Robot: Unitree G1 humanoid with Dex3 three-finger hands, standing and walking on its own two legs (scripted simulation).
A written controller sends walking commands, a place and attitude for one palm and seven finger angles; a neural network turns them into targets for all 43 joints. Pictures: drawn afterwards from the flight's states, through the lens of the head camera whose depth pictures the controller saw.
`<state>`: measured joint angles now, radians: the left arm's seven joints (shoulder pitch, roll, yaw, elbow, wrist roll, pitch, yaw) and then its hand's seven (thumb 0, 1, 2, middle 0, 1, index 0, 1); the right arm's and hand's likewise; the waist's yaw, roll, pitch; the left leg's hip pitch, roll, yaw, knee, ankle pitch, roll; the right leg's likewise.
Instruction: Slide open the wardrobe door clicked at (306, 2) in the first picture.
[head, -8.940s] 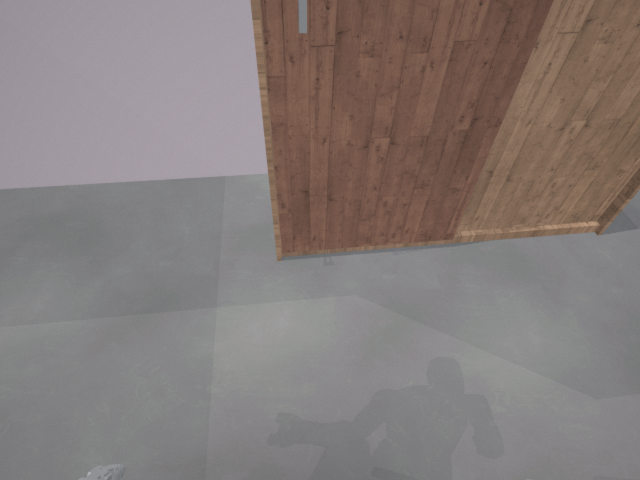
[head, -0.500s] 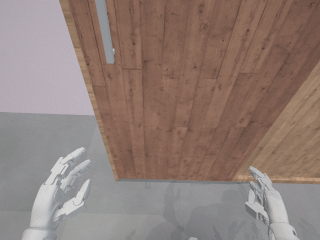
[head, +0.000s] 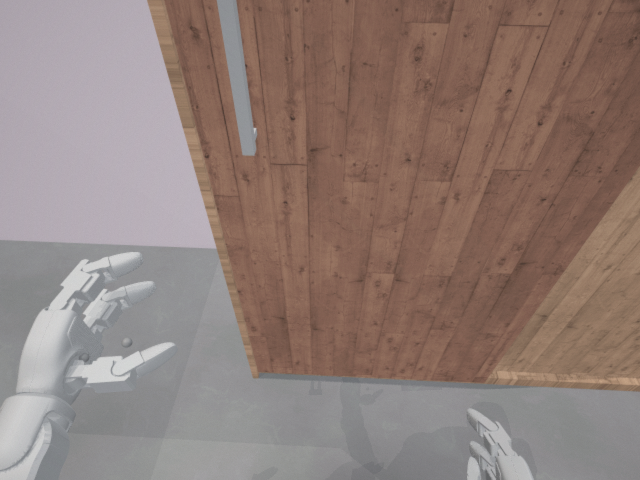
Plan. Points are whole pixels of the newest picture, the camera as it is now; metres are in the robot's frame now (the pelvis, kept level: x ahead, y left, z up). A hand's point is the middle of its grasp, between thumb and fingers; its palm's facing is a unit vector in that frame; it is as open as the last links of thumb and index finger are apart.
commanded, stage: raise the hand with hooked fingers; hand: left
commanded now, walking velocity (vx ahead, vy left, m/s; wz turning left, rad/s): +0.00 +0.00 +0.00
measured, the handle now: (238, 55) +0.55 +0.16 +0.29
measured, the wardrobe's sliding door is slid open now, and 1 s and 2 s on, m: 0.00 0.00 0.00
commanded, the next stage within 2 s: move the hooked fingers beside the handle in 1.24 s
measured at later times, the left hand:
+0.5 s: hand (74, 238) +0.26 +0.26 +0.22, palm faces +0.13 -0.99 -0.08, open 13.8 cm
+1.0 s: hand (62, 185) +0.29 +0.26 +0.27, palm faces +0.09 -0.99 -0.06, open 14.0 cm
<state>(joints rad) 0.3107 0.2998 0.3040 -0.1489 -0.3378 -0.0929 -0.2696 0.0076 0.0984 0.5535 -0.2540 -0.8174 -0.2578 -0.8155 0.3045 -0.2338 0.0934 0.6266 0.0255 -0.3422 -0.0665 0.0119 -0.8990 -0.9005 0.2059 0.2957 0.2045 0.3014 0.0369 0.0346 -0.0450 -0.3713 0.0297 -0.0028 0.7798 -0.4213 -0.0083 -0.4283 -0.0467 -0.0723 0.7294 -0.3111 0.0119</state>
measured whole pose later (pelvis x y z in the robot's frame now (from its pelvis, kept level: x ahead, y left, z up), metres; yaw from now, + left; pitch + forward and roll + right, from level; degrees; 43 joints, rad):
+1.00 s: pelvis +0.01 -0.02 +0.03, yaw -1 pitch -5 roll +0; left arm -0.27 0.50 0.50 0.08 -0.32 0.38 -0.43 -0.01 -0.50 0.30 -0.30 -1.20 -0.30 -1.20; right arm 0.19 -0.30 0.10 0.62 0.08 -0.20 -0.08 0.01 -0.90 -0.90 0.20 0.29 0.20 0.30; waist 0.09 0.06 -0.02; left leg -0.09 0.03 0.01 0.45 -0.27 -0.03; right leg -0.18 -0.03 -0.07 0.46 -0.20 -0.01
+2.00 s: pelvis +0.02 -0.01 +0.03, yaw -1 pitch -3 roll +0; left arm -0.50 0.47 0.39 0.31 -0.23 0.35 -0.33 -0.01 -0.50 0.30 -0.30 -1.20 -0.30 -1.20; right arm 0.21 -0.28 0.09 0.65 0.08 -0.17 -0.11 0.01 -0.90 -0.90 0.20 0.29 0.20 0.30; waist 0.06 0.04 -0.02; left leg -0.10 0.03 0.02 0.42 -0.27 -0.02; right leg -0.19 -0.03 -0.06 0.43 -0.19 0.00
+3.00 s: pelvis +0.02 +0.00 +0.03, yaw -2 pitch +2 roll +0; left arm -0.88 0.54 0.36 0.87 -0.14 0.16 -0.29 -0.01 -0.50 0.30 -0.30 -1.20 -0.30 -1.20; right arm 0.32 -0.30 0.06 0.67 0.06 -0.14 -0.10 0.01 -0.90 -0.90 0.20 0.29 0.20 0.30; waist -0.02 0.02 -0.04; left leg -0.19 0.03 0.03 0.42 -0.27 -0.01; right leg -0.28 -0.03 -0.05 0.41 -0.17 0.01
